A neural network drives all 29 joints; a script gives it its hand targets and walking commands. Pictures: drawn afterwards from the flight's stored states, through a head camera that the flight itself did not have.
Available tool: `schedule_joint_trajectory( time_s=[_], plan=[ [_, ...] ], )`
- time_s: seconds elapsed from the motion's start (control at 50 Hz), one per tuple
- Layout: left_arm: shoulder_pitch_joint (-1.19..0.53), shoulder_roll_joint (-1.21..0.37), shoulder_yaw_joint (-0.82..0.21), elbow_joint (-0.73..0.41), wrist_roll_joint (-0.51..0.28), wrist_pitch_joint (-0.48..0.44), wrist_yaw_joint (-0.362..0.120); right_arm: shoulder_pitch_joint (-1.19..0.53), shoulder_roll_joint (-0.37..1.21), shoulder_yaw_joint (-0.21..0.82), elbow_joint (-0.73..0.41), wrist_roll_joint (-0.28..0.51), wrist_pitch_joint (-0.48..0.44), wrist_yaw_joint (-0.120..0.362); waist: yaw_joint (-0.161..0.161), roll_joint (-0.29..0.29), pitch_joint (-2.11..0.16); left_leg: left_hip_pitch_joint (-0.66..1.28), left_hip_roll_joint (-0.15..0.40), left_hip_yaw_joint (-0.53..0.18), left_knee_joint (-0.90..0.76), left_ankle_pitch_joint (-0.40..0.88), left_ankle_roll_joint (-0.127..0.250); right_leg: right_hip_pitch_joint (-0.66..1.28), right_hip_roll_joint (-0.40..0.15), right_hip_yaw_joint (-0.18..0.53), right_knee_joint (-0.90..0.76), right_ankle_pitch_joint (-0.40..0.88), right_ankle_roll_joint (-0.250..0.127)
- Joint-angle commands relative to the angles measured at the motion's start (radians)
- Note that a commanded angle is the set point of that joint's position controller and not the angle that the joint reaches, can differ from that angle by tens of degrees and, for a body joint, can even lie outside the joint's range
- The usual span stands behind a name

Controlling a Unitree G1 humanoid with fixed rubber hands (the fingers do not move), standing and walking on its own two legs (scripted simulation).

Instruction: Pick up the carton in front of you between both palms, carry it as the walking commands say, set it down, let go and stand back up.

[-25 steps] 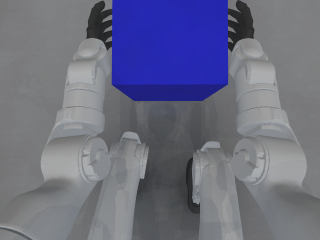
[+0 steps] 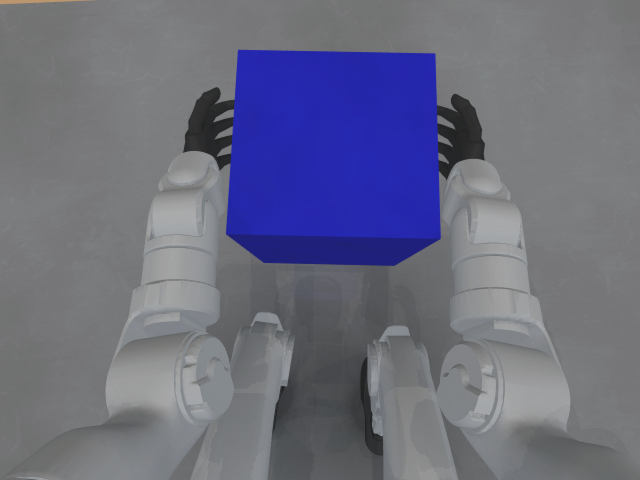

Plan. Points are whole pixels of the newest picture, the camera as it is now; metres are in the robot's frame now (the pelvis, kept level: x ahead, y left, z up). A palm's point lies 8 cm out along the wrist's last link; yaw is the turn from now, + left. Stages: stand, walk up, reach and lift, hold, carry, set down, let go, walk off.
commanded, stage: reach and lift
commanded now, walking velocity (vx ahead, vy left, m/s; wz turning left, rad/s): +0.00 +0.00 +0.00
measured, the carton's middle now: (332, 179) +0.48 +0.03 -0.12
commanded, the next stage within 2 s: hold in 2.00 s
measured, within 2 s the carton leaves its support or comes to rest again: neither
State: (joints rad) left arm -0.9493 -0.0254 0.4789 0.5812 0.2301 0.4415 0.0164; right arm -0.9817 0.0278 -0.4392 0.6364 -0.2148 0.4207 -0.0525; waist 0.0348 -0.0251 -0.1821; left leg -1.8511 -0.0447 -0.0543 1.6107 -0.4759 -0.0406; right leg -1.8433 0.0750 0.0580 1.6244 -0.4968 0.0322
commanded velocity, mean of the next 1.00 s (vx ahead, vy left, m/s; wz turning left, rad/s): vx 0.00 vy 0.00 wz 0.00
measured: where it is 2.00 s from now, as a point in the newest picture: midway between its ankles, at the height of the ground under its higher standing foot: (321, 413)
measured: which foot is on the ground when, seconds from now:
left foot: down 0.00-1.00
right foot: down 0.00-1.00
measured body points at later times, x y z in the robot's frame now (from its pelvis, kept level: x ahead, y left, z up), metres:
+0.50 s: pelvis +0.05 +0.00 +0.14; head +0.17 +0.01 +0.57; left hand +0.43 +0.17 +0.11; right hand +0.44 -0.14 +0.11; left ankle +0.10 +0.13 -0.50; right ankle +0.09 -0.12 -0.50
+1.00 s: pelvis +0.08 +0.00 +0.23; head +0.06 +0.00 +0.68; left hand +0.39 +0.16 +0.25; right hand +0.39 -0.15 +0.25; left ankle +0.10 +0.13 -0.50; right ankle +0.09 -0.12 -0.50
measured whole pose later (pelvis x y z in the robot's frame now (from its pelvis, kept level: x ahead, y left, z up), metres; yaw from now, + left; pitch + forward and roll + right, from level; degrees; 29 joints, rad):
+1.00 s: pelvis +0.08 +0.00 +0.23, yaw +1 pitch +1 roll +0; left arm -0.28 -0.16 0.27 0.37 0.25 0.56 0.00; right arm -0.28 0.16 -0.28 0.39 -0.25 0.55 -0.01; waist 0.00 0.00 -0.07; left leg -0.29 -0.02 -0.07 0.51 -0.23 -0.01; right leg -0.28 0.03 0.07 0.51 -0.25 0.01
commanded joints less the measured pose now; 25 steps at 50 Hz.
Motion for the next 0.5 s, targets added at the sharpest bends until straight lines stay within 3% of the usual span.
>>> schedule_joint_trajectory(
  time_s=[0.0,0.22,0.48],
  plan=[
    [-0.615,-1.08,-0.596,0.052,-0.2,-0.017,-0.269,-0.592,1.117,0.56,0.041,0.184,-0.018,0.257,0.015,-0.007,-0.991,0.659,-0.121,0.115,-0.205,0.263,0.01,0.597,0.112,-0.104,-0.229,0.225,0.0],
    [-0.387,-1.115,-0.601,0.065,-0.155,-0.058,-0.249,-0.366,1.138,0.558,0.048,0.146,-0.056,0.254,0.003,0.018,-0.794,0.864,-0.116,0.067,-0.415,0.267,0.02,0.765,0.102,-0.058,-0.438,0.23,-0.016],
    [-0.151,-1.144,-0.672,0.008,-0.144,-0.067,-0.251,-0.128,1.164,0.633,-0.018,0.134,-0.063,0.263,-0.007,0.02,-0.619,1.171,-0.091,0.014,-0.678,0.335,0.035,1.085,0.071,-0.005,-0.705,0.305,-0.03]
  ],
)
